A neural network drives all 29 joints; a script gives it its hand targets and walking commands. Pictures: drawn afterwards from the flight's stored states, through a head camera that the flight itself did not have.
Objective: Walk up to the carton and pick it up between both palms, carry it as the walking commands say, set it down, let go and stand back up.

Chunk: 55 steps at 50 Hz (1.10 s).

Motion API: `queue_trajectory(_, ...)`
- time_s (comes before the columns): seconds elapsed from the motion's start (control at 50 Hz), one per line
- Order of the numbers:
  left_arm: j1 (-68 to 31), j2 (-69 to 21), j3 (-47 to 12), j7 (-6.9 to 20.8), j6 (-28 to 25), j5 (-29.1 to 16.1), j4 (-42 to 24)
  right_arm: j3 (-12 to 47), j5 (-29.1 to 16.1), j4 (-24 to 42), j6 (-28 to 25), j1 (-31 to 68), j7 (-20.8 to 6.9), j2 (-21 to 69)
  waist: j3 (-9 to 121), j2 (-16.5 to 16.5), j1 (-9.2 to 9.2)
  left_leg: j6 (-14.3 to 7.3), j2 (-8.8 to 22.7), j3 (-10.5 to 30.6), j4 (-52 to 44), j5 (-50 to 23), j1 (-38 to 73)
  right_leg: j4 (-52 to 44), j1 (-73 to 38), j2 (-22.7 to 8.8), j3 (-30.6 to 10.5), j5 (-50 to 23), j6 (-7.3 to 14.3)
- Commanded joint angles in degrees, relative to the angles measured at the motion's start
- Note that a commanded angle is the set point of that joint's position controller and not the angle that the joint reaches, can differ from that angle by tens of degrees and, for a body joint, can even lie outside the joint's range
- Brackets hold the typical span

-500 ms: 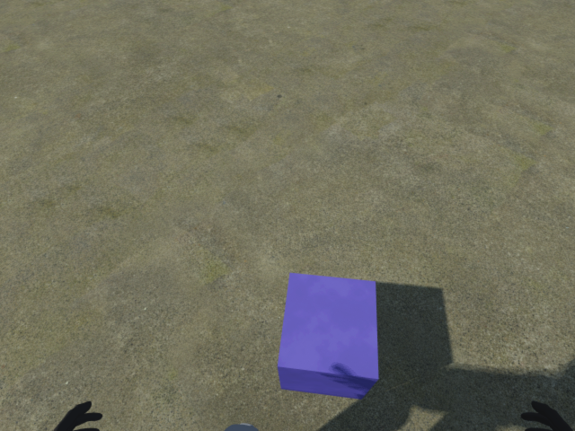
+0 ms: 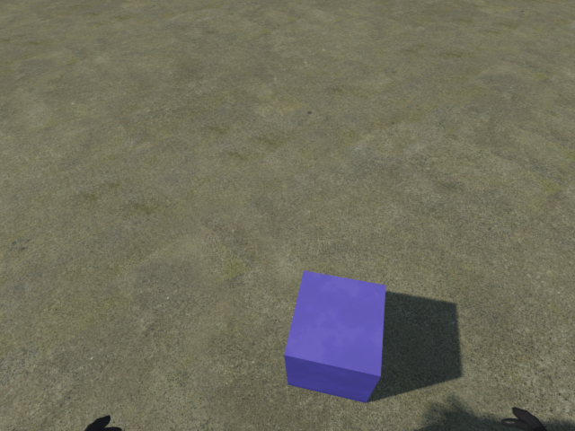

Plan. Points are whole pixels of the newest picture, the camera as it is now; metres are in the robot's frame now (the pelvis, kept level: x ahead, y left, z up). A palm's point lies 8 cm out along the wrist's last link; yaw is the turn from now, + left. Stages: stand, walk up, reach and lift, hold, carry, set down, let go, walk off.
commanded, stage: walk up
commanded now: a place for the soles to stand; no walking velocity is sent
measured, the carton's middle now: (334, 336) +0.50 -0.09 -0.63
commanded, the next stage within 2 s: none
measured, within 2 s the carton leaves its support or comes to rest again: neither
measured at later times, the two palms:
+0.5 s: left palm out of the picture +0.10 +0.32 -0.09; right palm out of the picture +0.05 -0.29 -0.10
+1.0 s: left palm (86, 427) +0.16 +0.31 -0.09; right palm out of the picture +0.12 -0.29 -0.09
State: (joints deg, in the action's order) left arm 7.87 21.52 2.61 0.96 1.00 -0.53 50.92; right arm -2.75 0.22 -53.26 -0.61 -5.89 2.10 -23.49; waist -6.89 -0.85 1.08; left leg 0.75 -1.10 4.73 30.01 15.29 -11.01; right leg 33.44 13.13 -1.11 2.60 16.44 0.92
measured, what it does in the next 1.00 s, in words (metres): stands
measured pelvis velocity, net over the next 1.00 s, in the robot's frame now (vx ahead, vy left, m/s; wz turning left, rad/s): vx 0.04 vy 0.02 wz -0.12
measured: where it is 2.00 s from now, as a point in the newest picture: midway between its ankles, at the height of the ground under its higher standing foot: outside the picture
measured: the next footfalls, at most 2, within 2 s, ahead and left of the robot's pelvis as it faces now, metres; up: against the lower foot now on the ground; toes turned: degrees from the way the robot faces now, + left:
none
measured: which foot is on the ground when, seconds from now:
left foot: down 0.00-1.00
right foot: down 0.00-1.00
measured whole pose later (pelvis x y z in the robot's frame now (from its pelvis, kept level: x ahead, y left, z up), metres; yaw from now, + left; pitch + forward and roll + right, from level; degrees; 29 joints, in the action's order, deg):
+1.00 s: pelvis +0.04 +0.02 +0.01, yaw -7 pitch -2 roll +0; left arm 8.9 21.0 1.0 -1.4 -0.8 -0.6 56.2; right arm -2.4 -0.2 -55.8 -2.1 -5.7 1.2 -20.3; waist -2.7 0.1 0.7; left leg -0.1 0.2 -2.1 20.3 14.5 -3.8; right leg 22.5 7.9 0.3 -4.0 12.7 -0.7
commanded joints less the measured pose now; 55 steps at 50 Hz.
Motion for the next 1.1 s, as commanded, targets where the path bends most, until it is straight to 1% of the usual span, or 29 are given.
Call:
queue_trajectory(0.0,0.06,11.31,2.08,-0.27,-1.35,-0.29,-1.03,-2.16,-0.80,1.92,-0.65,3.02,-1.31,-8.76,5.76,0.48,0.07,-2.90,6.49,3.88,-12.48,5.89,-0.77,-17.38,-3.02,-7.01,-10.99,7.14,1.88)
queue_trajectory(0.02,-1.75,12.70,2.53,-0.21,-1.54,-0.07,-1.25,-2.19,-0.84,1.95,-0.63,2.53,-1.49,-8.91,5.03,1.48,-0.66,-2.13,5.13,2.38,-11.61,3.96,0.82,-18.20,-1.16,-7.82,-12.16,9.52,2.30)
queue_trajectory(0.04,-1.55,12.86,2.59,-0.15,-1.73,-0.10,-1.20,-2.36,-0.60,1.77,-0.58,2.21,-1.50,-8.98,3.86,2.08,-1.14,-1.97,4.61,0.73,-10.23,1.58,4.33,-19.60,3.02,-8.47,-14.22,10.72,2.30)
queue_trajectory(0.06,-0.88,12.03,2.38,-0.04,-1.97,-0.10,-0.86,-2.20,-0.40,1.60,-0.71,1.80,-1.48,-8.84,4.09,1.64,-1.26,-1.73,4.80,0.42,-9.57,0.31,7.52,-20.82,5.27,-8.57,-14.51,11.56,2.02)
queue_trajectory(0.08,-0.38,11.52,2.13,-0.03,-2.17,-0.10,-0.32,-2.21,-0.31,1.53,-0.80,2.14,-1.52,-8.10,4.05,2.24,-0.98,-1.85,4.85,0.17,-9.49,0.12,8.39,-21.59,6.07,-8.20,-14.38,11.05,1.79)
queue_trajectory(0.12,-0.08,11.68,1.79,-0.20,-2.58,-0.10,0.48,-2.09,-0.12,0.68,-1.20,1.21,-1.64,-7.41,2.93,1.60,-1.35,-1.47,5.04,0.83,-10.70,1.71,6.53,-22.80,6.82,-8.13,-14.09,13.58,1.52)
queue_trajectory(0.14,-0.13,11.74,1.97,-0.22,-2.60,0.01,0.65,-1.90,-0.18,0.14,-1.35,0.79,-1.59,-6.88,1.54,2.54,-1.11,-1.32,4.96,0.72,-11.29,2.98,5.07,-22.69,6.36,-7.79,-13.82,14.19,1.30)
queue_trajectory(0.18,0.19,11.18,1.87,-0.12,-2.66,0.02,1.14,-1.98,-0.31,-0.33,-1.86,0.44,-1.47,-7.08,1.75,3.64,-1.01,-1.32,5.68,1.35,-12.56,1.71,5.28,-22.29,5.55,-7.48,-13.54,11.89,1.29)
queue_trajectory(0.2,0.91,10.67,1.84,-0.09,-2.68,0.03,1.10,-2.00,-0.24,-0.44,-2.03,0.70,-1.40,-7.06,1.56,2.10,-0.52,-1.52,5.60,1.17,-12.38,2.38,4.89,-22.15,5.60,-7.22,-13.85,11.18,1.15)
queue_trajectory(0.22,0.55,10.73,1.91,-0.21,-2.67,0.02,1.27,-1.83,-0.24,-0.80,-2.13,0.32,-1.36,-6.87,1.94,3.15,-0.68,-1.47,5.76,1.17,-12.83,2.73,4.01,-21.51,4.62,-6.86,-12.97,10.33,1.06)
queue_trajectory(0.24,0.86,10.77,1.88,-0.31,-2.62,-0.02,1.39,-2.10,-0.25,-0.55,-2.17,0.70,-1.32,-7.28,2.03,2.06,-0.65,-1.59,6.05,1.37,-13.72,3.77,3.57,-21.23,4.79,-6.62,-12.94,9.99,1.11)
queue_trajectory(0.3,1.11,10.63,1.86,-0.49,-2.64,0.02,1.48,-2.14,-0.53,-0.89,-2.45,-0.01,-1.32,-7.62,2.95,2.12,-0.38,-1.56,6.58,1.82,-14.66,5.62,1.82,-20.30,2.29,-6.27,-12.26,8.09,1.26)
queue_trajectory(0.32,1.16,10.26,1.89,-0.59,-2.61,-0.04,1.81,-2.05,-0.34,-0.64,-2.64,0.40,-1.17,-7.54,2.53,0.76,-0.28,-1.90,7.10,2.42,-15.61,5.60,0.98,-19.60,1.38,-6.28,-12.00,5.60,1.26)
queue_trajectory(0.34,1.87,10.16,1.78,-0.57,-2.59,0.02,1.83,-1.93,-0.41,-0.86,-2.73,0.02,-1.21,-7.23,3.53,0.11,-0.01,-1.90,7.06,2.09,-15.80,6.41,0.71,-18.78,0.78,-5.83,-11.84,5.56,1.42)
queue_trajectory(0.44,2.07,9.42,1.62,-1.02,-2.49,0.01,2.07,-1.78,-0.42,-0.89,-3.04,-0.40,-1.27,-7.33,4.97,0.32,0.43,-2.14,8.46,3.01,-17.62,5.76,-0.87,-16.25,-3.62,-4.99,-10.18,-1.93,1.14)
queue_trajectory(0.48,2.30,9.54,1.51,-1.34,-2.65,-0.02,1.98,-1.71,-0.44,-0.44,-3.09,0.07,-1.21,-7.33,5.37,0.08,0.51,-2.30,8.82,2.89,-17.69,3.20,0.13,-15.72,-4.27,-5.25,-9.85,-5.66,1.36)
queue_trajectory(0.52,1.29,9.25,1.44,-1.43,-2.68,0.09,1.84,-1.68,-0.42,-0.43,-3.13,-0.85,-1.21,-6.80,6.53,-0.21,-0.30,-2.26,8.69,1.95,-16.69,-0.58,1.97,-15.17,-4.56,-5.51,-9.68,-9.12,1.58)
queue_trajectory(0.54,1.32,9.23,1.23,-1.47,-2.76,0.27,2.03,-1.68,-0.41,-0.52,-3.11,-1.14,-1.13,-6.86,7.09,0.84,-0.33,-2.28,8.83,1.52,-16.20,-2.72,2.74,-14.96,-4.71,-5.47,-9.65,-10.71,1.60)
queue_trajectory(0.62,1.12,9.49,1.11,-1.86,-2.76,0.06,1.88,-1.81,-0.34,-0.33,-2.93,-1.58,-1.06,-7.19,7.29,0.37,-0.59,-2.06,8.54,0.16,-14.38,-9.83,5.34,-13.98,-4.54,-5.82,-9.53,-17.03,1.53)
queue_trajectory(0.7,1.70,9.29,0.85,-2.25,-2.77,0.00,2.42,-1.87,-0.36,0.26,-2.76,-0.77,-0.92,-7.21,9.09,-0.33,-0.72,-2.39,8.98,-1.27,-13.03,-14.54,7.61,-13.06,-5.15,-5.47,-9.43,-19.55,1.28)
queue_trajectory(0.72,1.44,9.46,0.76,-2.30,-2.67,0.13,2.46,-1.77,-0.34,0.20,-2.73,-0.62,-0.79,-6.68,8.58,0.60,-0.55,-2.52,9.21,-1.23,-12.84,-15.71,7.44,-12.83,-5.25,-5.73,-9.36,-21.00,1.19)
queue_trajectory(0.74,1.27,9.51,0.80,-2.40,-2.66,-0.02,2.35,-1.65,-0.40,0.19,-2.67,-0.39,-0.74,-6.87,8.62,0.30,-0.67,-2.50,9.07,-1.60,-12.56,-16.48,7.55,-12.58,-5.61,-5.74,-9.44,-22.25,1.44)
queue_trajectory(0.8,1.10,9.25,0.63,-2.54,-2.57,-0.04,2.38,-1.72,-0.28,0.00,-2.40,-0.87,-0.71,-6.94,9.07,1.21,-0.77,-2.17,9.14,-2.23,-11.82,-18.47,8.98,-12.15,-5.43,-5.62,-9.33,-23.67,1.45)
queue_trajectory(0.82,1.34,9.15,0.44,-2.58,-2.55,-0.12,2.64,-1.78,-0.31,0.40,-2.25,-0.34,-0.71,-7.47,8.33,0.49,-0.64,-2.21,9.10,-2.52,-11.91,-18.06,8.93,-12.08,-5.09,-5.61,-9.78,-24.35,1.61)
queue_trajectory(0.86,1.14,9.13,0.42,-2.66,-2.46,-0.07,2.65,-1.64,-0.33,0.41,-2.15,0.32,-0.73,-6.97,8.35,0.91,-0.71,-2.20,9.24,-2.98,-11.85,-17.15,8.83,-12.06,-5.25,-5.41,-9.59,-24.41,1.17)
queue_trajectory(0.88,0.93,9.65,0.41,-2.69,-2.46,-0.20,2.74,-1.71,-0.53,0.28,-2.06,0.44,-0.76,-7.32,8.24,-0.23,-0.66,-1.99,9.00,-3.27,-11.80,-17.09,8.32,-12.30,-5.85,-5.47,-9.83,-24.28,1.38)
queue_trajectory(0.9,0.35,9.53,0.49,-2.68,-2.38,0.05,2.80,-1.54,-0.52,0.23,-2.03,0.76,-0.61,-6.75,8.12,0.86,-1.00,-2.15,9.12,-3.49,-12.07,-16.36,8.61,-11.77,-5.30,-5.47,-9.88,-24.43,1.43)
queue_trajectory(0.92,1.07,9.30,0.39,-2.68,-2.34,-0.14,2.84,-1.62,-0.42,0.55,-2.06,0.93,-0.57,-7.19,8.38,-0.20,-0.66,-2.24,9.16,-3.67,-11.78,-17.40,8.74,-11.88,-5.94,-5.63,-10.01,-25.25,1.42)
queue_trajectory(1.08,0.74,9.84,0.38,-2.90,-2.20,-0.06,3.17,-1.55,-0.45,0.05,-1.72,1.48,-0.72,-7.79,8.68,0.64,-0.93,-2.07,9.51,-4.25,-11.97,-16.67,9.97,-11.45,-5.77,-5.34,-10.43,-25.46,1.33)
